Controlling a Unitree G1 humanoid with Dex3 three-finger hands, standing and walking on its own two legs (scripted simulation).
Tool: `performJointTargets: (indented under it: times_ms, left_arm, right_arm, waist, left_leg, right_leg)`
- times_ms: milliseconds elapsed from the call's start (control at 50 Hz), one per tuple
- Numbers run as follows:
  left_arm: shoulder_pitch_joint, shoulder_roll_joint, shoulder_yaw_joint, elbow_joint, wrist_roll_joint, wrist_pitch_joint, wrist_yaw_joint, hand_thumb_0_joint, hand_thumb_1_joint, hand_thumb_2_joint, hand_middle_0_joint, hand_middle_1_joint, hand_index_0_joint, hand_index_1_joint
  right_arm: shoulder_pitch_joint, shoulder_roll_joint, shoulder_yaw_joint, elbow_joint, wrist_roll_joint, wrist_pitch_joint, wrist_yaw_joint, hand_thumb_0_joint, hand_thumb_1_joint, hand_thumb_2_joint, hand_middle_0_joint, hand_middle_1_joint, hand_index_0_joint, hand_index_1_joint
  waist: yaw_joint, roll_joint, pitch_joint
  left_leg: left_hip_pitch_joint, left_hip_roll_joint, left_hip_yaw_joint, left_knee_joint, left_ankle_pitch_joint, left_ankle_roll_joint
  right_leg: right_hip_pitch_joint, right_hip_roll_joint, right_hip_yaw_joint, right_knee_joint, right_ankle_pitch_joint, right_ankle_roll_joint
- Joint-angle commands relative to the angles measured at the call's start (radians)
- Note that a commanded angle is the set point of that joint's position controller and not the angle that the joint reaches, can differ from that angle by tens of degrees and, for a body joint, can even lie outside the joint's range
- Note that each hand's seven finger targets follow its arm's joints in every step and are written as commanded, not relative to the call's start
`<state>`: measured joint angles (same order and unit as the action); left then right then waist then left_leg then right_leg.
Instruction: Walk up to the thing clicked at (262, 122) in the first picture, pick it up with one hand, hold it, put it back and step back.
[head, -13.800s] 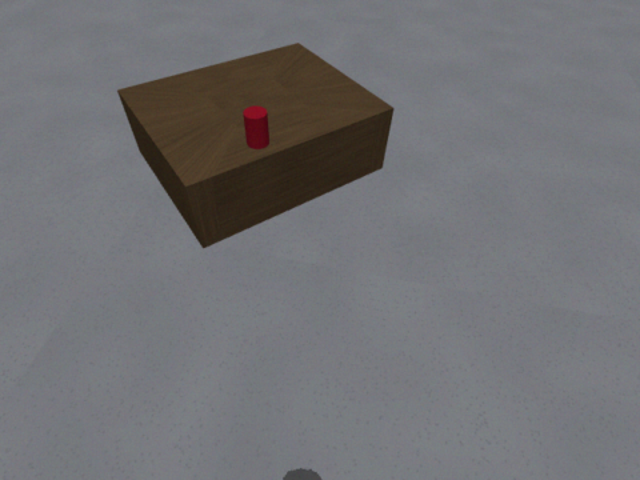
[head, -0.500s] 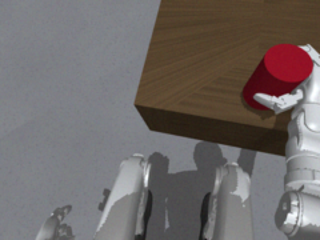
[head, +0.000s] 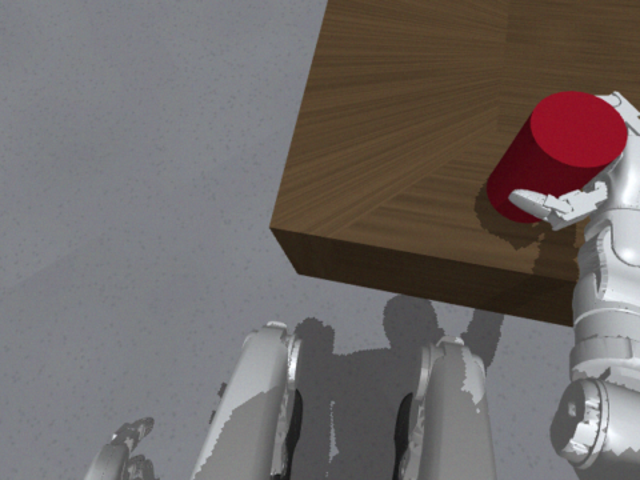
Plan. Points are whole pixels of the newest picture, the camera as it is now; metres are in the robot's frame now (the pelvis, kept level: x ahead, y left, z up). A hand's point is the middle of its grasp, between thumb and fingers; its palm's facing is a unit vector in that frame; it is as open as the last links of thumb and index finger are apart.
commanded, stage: settle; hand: right
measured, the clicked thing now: (546, 164) +0.49 -0.21 -0.01
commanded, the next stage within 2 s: lift in 0.38 s
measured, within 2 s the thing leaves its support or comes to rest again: neither
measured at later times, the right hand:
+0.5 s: hand (581, 157) +0.48 -0.23 +0.01, palm faces +0.14 +0.99 -0.02, open 11.8 cm
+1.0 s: hand (623, 160) +0.45 -0.23 +0.08, palm faces +0.15 +0.99 -0.03, open 11.8 cm
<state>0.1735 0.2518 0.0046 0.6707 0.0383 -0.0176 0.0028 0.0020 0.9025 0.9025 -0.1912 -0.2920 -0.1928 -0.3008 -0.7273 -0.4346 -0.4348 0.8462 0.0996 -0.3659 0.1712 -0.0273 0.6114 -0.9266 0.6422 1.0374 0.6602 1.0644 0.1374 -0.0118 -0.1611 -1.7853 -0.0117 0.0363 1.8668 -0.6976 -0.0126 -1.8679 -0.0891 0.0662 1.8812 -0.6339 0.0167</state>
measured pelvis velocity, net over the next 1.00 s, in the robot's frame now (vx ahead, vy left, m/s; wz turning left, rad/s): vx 0.01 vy -0.01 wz -0.02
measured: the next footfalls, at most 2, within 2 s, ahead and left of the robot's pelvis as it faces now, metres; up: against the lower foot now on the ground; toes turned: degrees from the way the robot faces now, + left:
none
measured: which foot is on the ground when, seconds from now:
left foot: down 0.00-1.00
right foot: down 0.00-1.00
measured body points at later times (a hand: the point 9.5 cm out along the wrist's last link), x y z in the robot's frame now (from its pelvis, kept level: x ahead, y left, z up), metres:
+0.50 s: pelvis +0.00 +0.00 +0.02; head +0.20 -0.04 +0.42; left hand +0.10 +0.27 -0.09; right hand +0.47 -0.29 +0.02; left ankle +0.06 +0.13 -0.46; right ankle +0.08 -0.13 -0.46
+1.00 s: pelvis +0.01 -0.01 +0.08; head +0.18 -0.04 +0.49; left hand +0.13 +0.26 -0.04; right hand +0.43 -0.28 +0.08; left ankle +0.06 +0.13 -0.46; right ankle +0.08 -0.13 -0.46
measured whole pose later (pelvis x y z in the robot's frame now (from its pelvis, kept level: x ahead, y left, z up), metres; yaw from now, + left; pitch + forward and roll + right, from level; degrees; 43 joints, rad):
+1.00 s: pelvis +0.01 -0.01 +0.08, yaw -1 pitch +30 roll +4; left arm 0.17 0.24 0.02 0.68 0.02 -0.05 0.03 0.00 0.92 0.89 -0.20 -0.30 -0.21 -0.30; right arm -0.51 -0.34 -0.35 0.67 0.13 -0.35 0.13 -0.03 0.61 -0.93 0.63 1.06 0.65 1.09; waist 0.10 -0.01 -0.16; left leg -1.47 0.00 0.03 1.60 -0.64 -0.02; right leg -1.56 -0.08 0.04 1.62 -0.59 0.00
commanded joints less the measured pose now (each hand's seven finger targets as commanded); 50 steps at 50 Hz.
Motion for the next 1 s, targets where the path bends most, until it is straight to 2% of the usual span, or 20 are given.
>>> performJointTargets:
  times_ms: [0,60,120,240,360,400,460,480,500,520,560,580,620,760,800,860,880,920,960,980]
  left_arm:
    - [0.147,0.203,0.078,-0.051,0.003,-0.018,0.018,0.000,0.912,0.896,-0.187,-0.296,-0.189,-0.294]
    - [0.151,0.212,0.086,-0.049,0.003,-0.024,0.023,0.000,0.913,0.896,-0.186,-0.295,-0.188,-0.293]
    - [0.147,0.194,0.073,-0.051,0.004,-0.028,0.025,0.000,0.909,0.899,-0.185,-0.294,-0.185,-0.294]
    - [0.144,0.205,0.078,-0.036,0.008,-0.030,0.022,0.000,0.908,0.896,-0.186,-0.296,-0.188,-0.294]
    - [0.144,0.211,0.086,-0.044,0.005,-0.035,0.020,0.000,0.903,0.898,-0.185,-0.294,-0.184,-0.294]
    - [0.139,0.204,0.077,-0.051,0.003,-0.035,0.019,0.000,0.902,0.897,-0.186,-0.293,-0.186,-0.293]
    - [0.150,0.218,0.091,-0.038,0.005,-0.040,0.019,0.000,0.905,0.898,-0.187,-0.296,-0.187,-0.296]
    - [0.143,0.214,0.091,-0.041,0.005,-0.040,0.018,0.000,0.910,0.897,-0.200,-0.306,-0.207,-0.298]
    - [0.143,0.212,0.088,-0.053,0.004,-0.037,0.019,0.000,0.918,0.892,-0.200,-0.308,-0.211,-0.296]
    - [0.141,0.203,0.084,-0.055,0.005,-0.036,0.018,0.000,0.914,0.891,-0.199,-0.307,-0.210,-0.295]
    - [0.141,0.204,0.086,-0.051,0.003,-0.038,0.019,0.000,0.928,0.886,-0.200,-0.310,-0.213,-0.295]
    - [0.133,0.202,0.086,-0.057,0.002,-0.038,0.020,0.000,0.919,0.891,-0.201,-0.308,-0.212,-0.296]
    - [0.140,0.208,0.092,-0.051,0.003,-0.037,0.022,0.000,0.927,0.888,-0.198,-0.309,-0.211,-0.294]
    - [0.126,0.199,0.091,-0.062,-0.009,-0.041,0.030,0.000,0.922,0.892,-0.198,-0.306,-0.208,-0.294]
    - [0.117,0.192,0.091,-0.065,-0.009,-0.045,0.032,0.000,0.924,0.890,-0.198,-0.307,-0.210,-0.295]
    - [0.124,0.192,0.093,-0.050,-0.012,-0.053,0.036,0.000,0.921,0.891,-0.198,-0.306,-0.209,-0.295]
    - [0.118,0.190,0.095,-0.055,-0.013,-0.055,0.037,0.000,0.914,0.894,-0.199,-0.305,-0.207,-0.295]
    - [0.107,0.180,0.093,-0.065,-0.017,-0.060,0.040,0.000,0.919,0.892,-0.198,-0.304,-0.207,-0.294]
    - [0.095,0.178,0.091,-0.075,-0.024,-0.066,0.043,0.000,0.923,0.890,-0.196,-0.304,-0.207,-0.293]
    - [0.093,0.172,0.088,-0.069,-0.023,-0.069,0.044,0.000,0.913,0.895,-0.197,-0.302,-0.204,-0.294]
  right_arm:
    - [-0.496,-0.318,-0.066,-0.381,0.061,-0.144,-0.006,0.000,-0.068,-1.321,1.252,1.446,1.307,1.446]
    - [-0.491,-0.318,-0.072,-0.381,0.066,-0.145,-0.015,0.000,-0.056,-1.338,1.227,1.450,1.285,1.451]
    - [-0.503,-0.298,-0.049,-0.404,0.066,-0.150,-0.014,0.000,-0.066,-1.369,1.238,1.477,1.298,1.478]
    - [-0.484,-0.270,-0.030,-0.331,0.057,-0.152,-0.007,0.000,-0.094,-1.403,1.250,1.502,1.311,1.502]
    - [-0.456,-0.257,-0.025,-0.305,0.063,-0.151,0.010,0.000,-0.097,-1.426,1.261,1.524,1.324,1.524]
    - [-0.497,-0.272,-0.033,-0.361,0.066,-0.160,0.010,0.000,-0.102,-1.420,1.251,1.513,1.313,1.514]
    - [-0.467,-0.242,-0.027,-0.332,0.070,-0.158,0.013,0.000,-0.094,-1.403,1.240,1.498,1.301,1.498]
    - [-0.451,-0.260,-0.035,-0.339,0.069,-0.159,0.011,0.000,-0.016,-1.331,1.275,1.464,1.323,1.465]
    - [-0.481,-0.298,-0.052,-0.377,0.067,-0.165,0.005,0.000,-0.043,-1.310,1.264,1.441,1.308,1.441]
    - [-0.484,-0.279,-0.036,-0.392,0.065,-0.168,0.004,0.000,-0.022,-1.305,1.249,1.433,1.295,1.433]
    - [-0.449,-0.248,-0.035,-0.386,0.074,-0.162,0.002,0.000,-0.026,-1.297,1.243,1.423,1.287,1.424]
    - [-0.461,-0.275,-0.039,-0.434,0.072,-0.164,-0.004,0.000,-0.040,-1.294,1.247,1.421,1.289,1.421]
    - [-0.415,-0.261,-0.033,-0.421,0.069,-0.157,-0.008,0.000,-0.046,-1.293,1.248,1.421,1.291,1.421]
    - [-0.345,-0.230,-0.017,-0.498,0.075,-0.139,-0.027,0.000,-0.016,-1.285,1.238,1.415,1.282,1.415]
    - [-0.334,-0.203,-0.004,-0.544,0.086,-0.137,-0.028,0.000,-0.027,-1.305,1.253,1.435,1.298,1.435]
    - [-0.270,-0.149,0.027,-0.514,0.088,-0.124,-0.029,0.000,-0.025,-1.297,1.251,1.429,1.295,1.429]
    - [-0.259,-0.162,0.022,-0.534,0.089,-0.127,-0.031,0.000,-0.019,-1.283,1.245,1.417,1.288,1.417]
    - [-0.253,-0.152,0.034,-0.561,0.085,-0.128,-0.035,0.000,-0.027,-1.290,1.245,1.420,1.289,1.421]
    - [-0.222,-0.154,0.026,-0.605,0.095,-0.129,-0.038,0.000,-0.015,-1.300,1.249,1.432,1.295,1.432]
    - [-0.182,-0.129,0.044,-0.582,0.095,-0.125,-0.038,0.000,0.000,-1.290,1.235,1.420,1.282,1.420]
  waist:
    - [-0.025,-0.207,-0.763]
    - [-0.022,-0.187,-0.767]
    - [-0.018,-0.202,-0.786]
    - [-0.016,-0.223,-0.713]
    - [-0.013,-0.189,-0.731]
    - [-0.021,-0.208,-0.738]
    - [-0.012,-0.200,-0.745]
    - [-0.024,-0.199,-0.749]
    - [-0.029,-0.196,-0.767]
    - [-0.026,-0.197,-0.776]
    - [-0.023,-0.188,-0.769]
    - [-0.042,-0.215,-0.795]
    - [-0.041,-0.222,-0.791]
    - [-0.051,-0.205,-0.770]
    - [-0.047,-0.198,-0.776]
    - [-0.040,-0.187,-0.709]
    - [-0.056,-0.179,-0.720]
    - [-0.048,-0.165,-0.696]
    - [-0.060,-0.148,-0.690]
    - [-0.062,-0.161,-0.660]
  left_leg:
    - [0.318,-0.021,0.017,-0.250,0.295,0.050]
    - [0.339,-0.022,0.011,-0.270,0.296,0.047]
    - [0.348,-0.022,0.011,-0.272,0.331,0.046]
    - [0.303,-0.020,0.020,-0.274,0.299,0.055]
    - [0.343,-0.018,0.016,-0.297,0.319,0.050]
    - [0.340,-0.016,0.016,-0.296,0.303,0.053]
    - [0.326,-0.015,0.022,-0.289,0.334,0.050]
    - [0.347,-0.016,0.017,-0.294,0.344,0.049]
    - [0.375,-0.017,0.010,-0.307,0.342,0.048]
    - [0.391,-0.015,0.008,-0.308,0.348,0.048]
    - [0.389,-0.014,0.014,-0.313,0.348,0.046]
    - [0.400,-0.016,0.008,-0.322,0.346,0.049]
    - [0.406,-0.016,0.009,-0.328,0.369,0.046]
    - [0.459,-0.015,0.014,-0.385,0.342,0.050]
    - [0.496,-0.016,0.011,-0.413,0.366,0.045]
    - [0.499,-0.014,0.016,-0.434,0.382,0.048]
    - [0.535,-0.015,0.011,-0.453,0.386,0.047]
    - [0.572,-0.014,0.009,-0.489,0.359,0.046]
    - [0.615,-0.012,0.004,-0.522,0.344,0.044]
    - [0.617,-0.009,0.004,-0.528,0.352,0.046]
  right_leg:
    - [0.619,0.037,-0.010,-0.215,0.243,-0.044]
    - [0.615,0.036,-0.012,-0.223,0.234,-0.047]
    - [0.658,0.035,-0.010,-0.222,0.278,-0.046]
    - [0.669,0.035,-0.001,-0.255,0.268,-0.038]
    - [0.669,0.038,-0.004,-0.256,0.276,-0.045]
    - [0.682,0.041,-0.005,-0.269,0.262,-0.041]
    - [0.719,0.038,0.006,-0.262,0.317,-0.040]
    - [0.706,0.038,0.001,-0.260,0.324,-0.043]
    - [0.700,0.040,-0.006,-0.262,0.308,-0.045]
    - [0.704,0.040,-0.008,-0.267,0.309,-0.044]
    - [0.719,0.040,-0.005,-0.277,0.312,-0.043]
    - [0.739,0.041,-0.009,-0.288,0.315,-0.042]
    - [0.772,0.039,-0.009,-0.292,0.349,-0.042]
    - [0.833,0.041,-0.001,-0.374,0.316,-0.035]
    - [0.852,0.043,-0.007,-0.382,0.330,-0.039]
    - [0.884,0.042,-0.002,-0.422,0.368,-0.034]
    - [0.887,0.044,-0.008,-0.432,0.362,-0.037]
    - [0.886,0.047,-0.012,-0.466,0.306,-0.037]
    - [0.893,0.049,-0.019,-0.497,0.272,-0.038]
    - [0.908,0.050,-0.021,-0.509,0.284,-0.035]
